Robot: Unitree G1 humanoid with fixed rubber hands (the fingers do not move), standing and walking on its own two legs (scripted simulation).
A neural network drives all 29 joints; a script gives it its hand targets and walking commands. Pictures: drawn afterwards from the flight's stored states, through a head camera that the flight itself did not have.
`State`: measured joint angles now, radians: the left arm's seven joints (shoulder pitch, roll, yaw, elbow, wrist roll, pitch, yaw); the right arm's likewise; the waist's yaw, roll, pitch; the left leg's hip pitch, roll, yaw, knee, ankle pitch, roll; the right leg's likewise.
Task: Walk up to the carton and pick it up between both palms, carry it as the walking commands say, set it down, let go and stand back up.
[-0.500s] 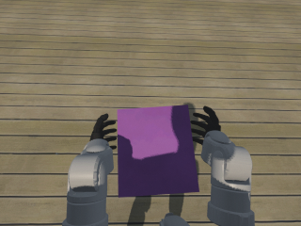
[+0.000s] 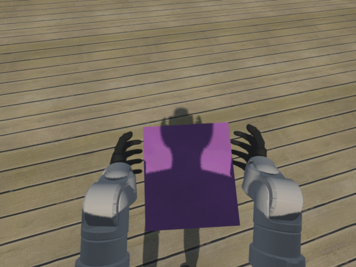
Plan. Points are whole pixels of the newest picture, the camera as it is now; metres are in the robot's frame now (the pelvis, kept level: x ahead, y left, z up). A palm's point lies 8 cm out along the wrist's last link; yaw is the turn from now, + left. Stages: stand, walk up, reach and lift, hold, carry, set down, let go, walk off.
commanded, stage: carry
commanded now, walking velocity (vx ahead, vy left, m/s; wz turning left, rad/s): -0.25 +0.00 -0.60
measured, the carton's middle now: (187, 175) +0.35 -0.02 -0.02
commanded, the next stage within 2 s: none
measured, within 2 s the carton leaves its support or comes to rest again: neither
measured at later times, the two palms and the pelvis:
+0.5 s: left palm (233, 257) +0.16 -0.08 +0.07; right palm out of the picture +0.09 -0.33 +0.07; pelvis -0.15 -0.09 +0.00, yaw -18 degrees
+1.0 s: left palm out of the picture -0.02 -0.18 +0.10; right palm out of the picture -0.14 -0.41 +0.10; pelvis -0.32 -0.14 -0.02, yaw -31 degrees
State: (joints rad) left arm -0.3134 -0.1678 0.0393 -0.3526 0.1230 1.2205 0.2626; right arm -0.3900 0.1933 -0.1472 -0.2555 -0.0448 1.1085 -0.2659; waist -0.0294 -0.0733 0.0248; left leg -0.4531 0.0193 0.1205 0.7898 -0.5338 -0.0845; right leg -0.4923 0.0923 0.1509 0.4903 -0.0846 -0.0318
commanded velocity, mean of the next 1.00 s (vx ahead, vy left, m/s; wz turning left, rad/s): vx -0.25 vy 0.00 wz -0.60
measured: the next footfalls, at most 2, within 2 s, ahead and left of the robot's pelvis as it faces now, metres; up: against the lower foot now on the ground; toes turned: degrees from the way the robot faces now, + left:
left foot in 0.04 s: +0.02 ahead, +0.11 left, +0.00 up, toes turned +5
right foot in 0.34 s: -0.09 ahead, -0.21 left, +0.00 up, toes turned -8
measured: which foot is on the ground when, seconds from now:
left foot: up 0.00-0.02, down 0.04-0.36, up 0.38-0.70, down 0.72-1.00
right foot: down 0.00-0.04, up 0.06-0.32, down 0.34-0.72, up 0.74-0.98, down 1.00-1.00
